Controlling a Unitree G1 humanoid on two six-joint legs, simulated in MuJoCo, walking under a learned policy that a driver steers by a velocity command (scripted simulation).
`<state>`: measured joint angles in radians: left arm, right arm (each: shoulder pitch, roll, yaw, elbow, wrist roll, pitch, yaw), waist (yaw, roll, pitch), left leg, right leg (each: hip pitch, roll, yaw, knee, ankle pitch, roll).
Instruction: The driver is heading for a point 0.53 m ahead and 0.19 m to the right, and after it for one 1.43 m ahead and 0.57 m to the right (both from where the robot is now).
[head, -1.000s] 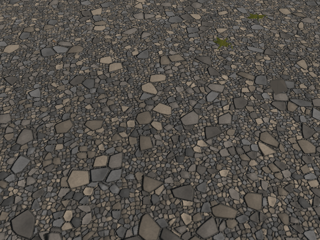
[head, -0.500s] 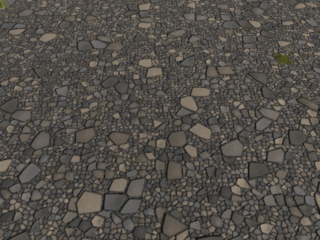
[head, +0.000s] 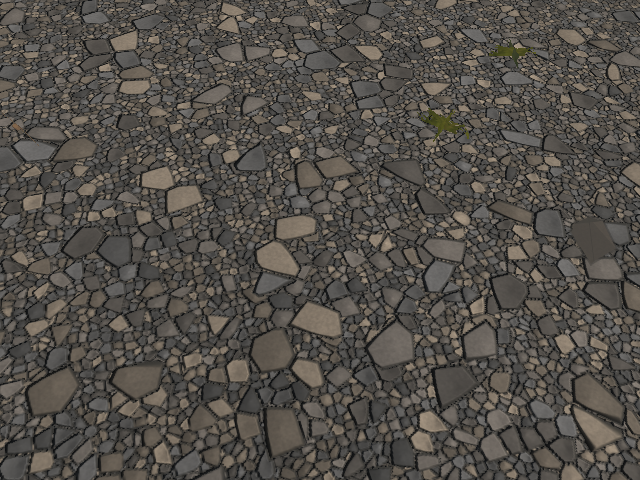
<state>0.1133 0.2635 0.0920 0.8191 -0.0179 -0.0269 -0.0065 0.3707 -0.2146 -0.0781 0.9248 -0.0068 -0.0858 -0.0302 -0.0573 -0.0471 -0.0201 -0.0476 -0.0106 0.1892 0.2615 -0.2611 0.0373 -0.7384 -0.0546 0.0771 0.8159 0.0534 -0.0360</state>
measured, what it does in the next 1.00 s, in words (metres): walks ahead, turning right: right foot, then left foot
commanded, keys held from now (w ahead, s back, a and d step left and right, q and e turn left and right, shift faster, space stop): w+e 0.58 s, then e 0.36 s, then no key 0.06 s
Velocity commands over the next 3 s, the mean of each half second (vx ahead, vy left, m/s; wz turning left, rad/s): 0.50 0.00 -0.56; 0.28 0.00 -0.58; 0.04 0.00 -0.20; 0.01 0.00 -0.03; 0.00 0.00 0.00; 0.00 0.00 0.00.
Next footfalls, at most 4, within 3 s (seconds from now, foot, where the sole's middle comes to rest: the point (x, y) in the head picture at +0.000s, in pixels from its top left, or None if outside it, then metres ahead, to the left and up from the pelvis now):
0.20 right None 0.26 -0.13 -0.78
0.66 left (308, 445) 0.58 -0.01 -0.78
1.12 right None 0.46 -0.24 -0.78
1.44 left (318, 437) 0.60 -0.03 -0.78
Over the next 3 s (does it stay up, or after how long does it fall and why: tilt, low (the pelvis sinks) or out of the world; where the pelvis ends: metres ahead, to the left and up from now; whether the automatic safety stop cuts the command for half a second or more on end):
stays up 0.50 -0.10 -0.01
